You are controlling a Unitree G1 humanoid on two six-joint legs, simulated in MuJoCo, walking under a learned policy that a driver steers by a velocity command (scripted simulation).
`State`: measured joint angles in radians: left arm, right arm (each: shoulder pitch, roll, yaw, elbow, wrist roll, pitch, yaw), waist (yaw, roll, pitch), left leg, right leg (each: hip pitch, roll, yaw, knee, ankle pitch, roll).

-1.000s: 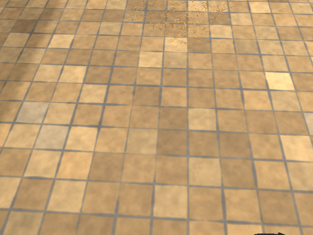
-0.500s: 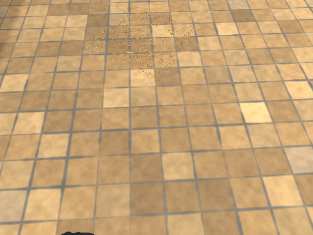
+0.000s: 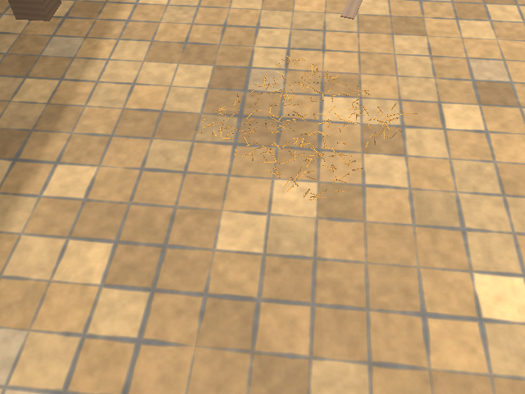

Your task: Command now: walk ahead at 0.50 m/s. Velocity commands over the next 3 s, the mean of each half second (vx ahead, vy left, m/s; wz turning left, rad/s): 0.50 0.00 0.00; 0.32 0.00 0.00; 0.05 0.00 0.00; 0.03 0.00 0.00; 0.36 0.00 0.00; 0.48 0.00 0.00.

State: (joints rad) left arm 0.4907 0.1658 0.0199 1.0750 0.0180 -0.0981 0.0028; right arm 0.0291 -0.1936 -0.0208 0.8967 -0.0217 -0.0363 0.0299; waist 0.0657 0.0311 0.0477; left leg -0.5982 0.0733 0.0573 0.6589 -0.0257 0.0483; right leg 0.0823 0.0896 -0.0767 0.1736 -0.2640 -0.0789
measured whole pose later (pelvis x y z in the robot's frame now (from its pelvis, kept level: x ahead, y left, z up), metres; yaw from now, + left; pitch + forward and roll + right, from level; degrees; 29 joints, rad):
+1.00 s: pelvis +0.47 -0.01 +0.00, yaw +0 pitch -1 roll +0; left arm 0.32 0.16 0.01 1.06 0.02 -0.08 0.01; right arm 0.19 -0.18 -0.04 1.01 -0.02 -0.01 -0.02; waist 0.01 0.03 0.08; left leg -0.46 0.04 -0.01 0.80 -0.27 0.02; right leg -0.18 0.06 -0.11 0.34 -0.15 -0.10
